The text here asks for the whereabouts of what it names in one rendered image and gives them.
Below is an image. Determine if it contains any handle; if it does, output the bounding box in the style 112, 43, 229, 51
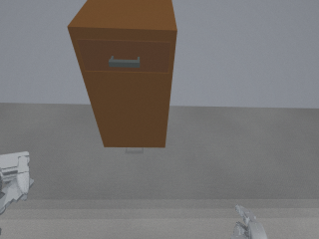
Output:
108, 56, 141, 68

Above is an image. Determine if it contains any drawer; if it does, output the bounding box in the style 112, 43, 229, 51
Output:
77, 38, 170, 73

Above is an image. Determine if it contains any left robot hand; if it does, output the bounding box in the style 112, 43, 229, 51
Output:
0, 151, 34, 215

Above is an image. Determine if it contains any right robot hand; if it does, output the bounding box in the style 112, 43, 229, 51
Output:
230, 204, 268, 239

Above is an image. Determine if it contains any cabinet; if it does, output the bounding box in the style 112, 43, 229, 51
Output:
67, 0, 177, 148

